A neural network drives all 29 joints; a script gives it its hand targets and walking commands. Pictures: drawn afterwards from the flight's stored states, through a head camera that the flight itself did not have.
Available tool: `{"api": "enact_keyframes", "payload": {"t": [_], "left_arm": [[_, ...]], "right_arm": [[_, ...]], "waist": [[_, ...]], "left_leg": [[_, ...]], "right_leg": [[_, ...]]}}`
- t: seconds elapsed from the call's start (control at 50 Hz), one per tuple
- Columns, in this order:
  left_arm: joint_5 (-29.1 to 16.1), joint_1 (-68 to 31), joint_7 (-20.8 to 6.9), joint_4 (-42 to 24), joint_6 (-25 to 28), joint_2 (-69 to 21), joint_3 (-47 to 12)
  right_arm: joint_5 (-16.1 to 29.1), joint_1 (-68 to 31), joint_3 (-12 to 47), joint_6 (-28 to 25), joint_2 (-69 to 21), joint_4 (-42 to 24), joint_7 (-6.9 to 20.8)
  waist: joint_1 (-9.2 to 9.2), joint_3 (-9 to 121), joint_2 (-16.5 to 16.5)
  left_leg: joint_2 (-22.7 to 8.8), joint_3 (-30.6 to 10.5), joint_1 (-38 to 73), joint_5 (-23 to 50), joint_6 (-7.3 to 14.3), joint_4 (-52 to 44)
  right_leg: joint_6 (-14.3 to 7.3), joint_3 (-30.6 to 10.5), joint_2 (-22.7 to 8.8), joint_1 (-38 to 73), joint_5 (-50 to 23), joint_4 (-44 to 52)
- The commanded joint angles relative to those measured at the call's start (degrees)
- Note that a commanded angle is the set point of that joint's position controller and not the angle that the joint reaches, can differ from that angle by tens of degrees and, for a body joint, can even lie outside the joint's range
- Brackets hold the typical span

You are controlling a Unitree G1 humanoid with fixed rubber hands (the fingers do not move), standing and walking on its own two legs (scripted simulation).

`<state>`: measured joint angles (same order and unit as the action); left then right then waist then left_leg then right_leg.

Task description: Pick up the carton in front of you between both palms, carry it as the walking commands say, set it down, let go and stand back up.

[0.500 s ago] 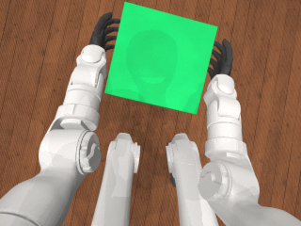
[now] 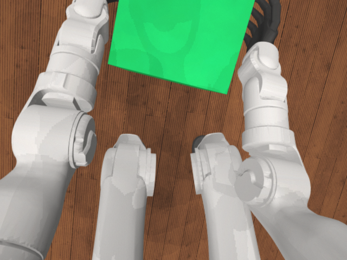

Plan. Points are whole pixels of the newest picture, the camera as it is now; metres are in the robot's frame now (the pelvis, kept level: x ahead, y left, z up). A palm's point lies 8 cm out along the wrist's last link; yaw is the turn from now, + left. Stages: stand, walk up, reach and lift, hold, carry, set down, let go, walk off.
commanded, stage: set down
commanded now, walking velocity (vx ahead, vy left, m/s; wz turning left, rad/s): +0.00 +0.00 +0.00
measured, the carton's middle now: (177, 34) +0.52 +0.01 -0.25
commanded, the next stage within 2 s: none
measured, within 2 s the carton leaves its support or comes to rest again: rests again in 0.52 s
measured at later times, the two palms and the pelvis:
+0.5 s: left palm (99, 7) +0.54 +0.16 -0.18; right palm (256, 46) +0.49 -0.14 -0.17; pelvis +0.00 +0.00 -0.02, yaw +0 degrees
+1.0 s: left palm (101, 7) +0.54 +0.16 -0.19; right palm (258, 46) +0.50 -0.15 -0.18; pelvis +0.00 +0.00 -0.03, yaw +0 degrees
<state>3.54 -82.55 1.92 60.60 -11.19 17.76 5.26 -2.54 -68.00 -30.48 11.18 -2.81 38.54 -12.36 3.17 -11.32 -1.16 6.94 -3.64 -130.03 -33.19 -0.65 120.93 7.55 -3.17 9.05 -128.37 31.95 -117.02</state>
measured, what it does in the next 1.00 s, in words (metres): stands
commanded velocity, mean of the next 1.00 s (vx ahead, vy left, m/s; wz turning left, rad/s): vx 0.00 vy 0.00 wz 0.00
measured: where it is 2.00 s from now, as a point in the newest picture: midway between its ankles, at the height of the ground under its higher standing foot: (169, 179)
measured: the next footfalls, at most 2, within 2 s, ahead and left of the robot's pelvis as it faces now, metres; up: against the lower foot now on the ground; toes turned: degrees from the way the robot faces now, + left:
none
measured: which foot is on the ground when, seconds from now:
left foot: down 0.00-1.00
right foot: down 0.00-1.00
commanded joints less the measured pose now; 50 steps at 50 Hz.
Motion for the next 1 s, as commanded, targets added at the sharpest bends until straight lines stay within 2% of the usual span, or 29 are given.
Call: {"api": "enact_keyframes", "payload": {"t": [0.0,0.08,0.24,0.34,0.56,0.72,0.86,0.94,0.98], "left_arm": [[-4.9,-22.5,-11.8,-4.6,2.0,-52.5,-15.2],[-2.9,-19.0,-12.2,-1.8,2.0,-52.7,-12.7],[-2.8,-22.7,-12.4,-1.1,3.5,-48.7,-11.3],[-2.2,-24.1,-12.4,0.4,3.8,-45.2,-9.6],[-0.6,-23.3,-12.4,3.9,4.4,-40.8,-6.8],[2.0,-19.7,-12.7,6.2,3.5,-37.1,-4.0],[4.3,-17.2,-13.0,8.1,2.7,-32.9,-1.7],[4.3,-17.7,-12.6,7.9,2.9,-29.6,-1.7],[4.1,-17.6,-11.8,8.0,3.4,-24.9,-1.3]], "right_arm": [[5.6,-37.2,30.8,-1.6,-45.3,-1.6,14.4],[4.7,-35.2,29.3,-1.4,-45.3,0.0,15.5],[2.8,-33.8,24.8,-2.4,-41.9,3.7,15.3],[1.1,-33.7,21.5,-2.5,-39.5,6.2,15.5],[-0.9,-32.0,16.9,-3.0,-36.0,10.1,16.7],[-2.5,-30.1,13.5,-2.6,-32.3,12.6,17.4],[-3.7,-28.1,10.7,-2.4,-28.2,14.6,17.3],[-4.1,-26.5,9.2,-2.7,-25.6,15.2,16.7],[-4.1,-24.6,7.8,-3.2,-21.7,15.6,15.8]], "waist": [[-0.91,71.1,4.4],[-1.6,64.7,4.2],[-0.16,57.8,5.2],[0.08,53.5,5.4],[-0.19,47.3,4.6],[-1.35,42.2,3.3],[-2.16,38.4,3.2],[-1.81,38.5,3.4],[-1.38,39.1,3.6]], "left_leg": [[0.0,3.7,38.1,25.0,0.6,-10.3],[0.0,3.7,34.1,23.7,1.2,-9.7],[-0.2,3.2,28.6,19.6,1.6,-8.9],[-0.4,2.7,26.3,16.3,2.1,-9.1],[-0.7,1.4,23.8,16.6,2.9,-8.4],[-1.1,0.4,21.7,15.2,3.4,-8.2],[-1.5,-0.1,20.4,13.9,3.7,-8.1],[-2.1,-0.2,21.4,13.7,3.4,-7.9],[-2.7,-0.2,22.2,13.6,3.0,-7.8]], "right_leg": [[-2.4,10.4,0.3,33.0,-22.9,3.5],[-2.5,9.8,0.6,28.4,-21.5,3.2],[-3.2,9.2,0.6,25.3,-19.6,2.5],[-3.5,9.0,0.3,23.1,-16.6,2.2],[-3.8,8.3,0.2,19.9,-16.2,1.0],[-4.1,7.8,0.1,16.5,-13.7,0.5],[-4.1,7.5,-0.1,14.0,-11.5,0.4],[-3.6,7.7,-0.5,14.7,-11.2,0.2],[-3.1,8.0,-0.9,15.7,-11.2,0.1]]}}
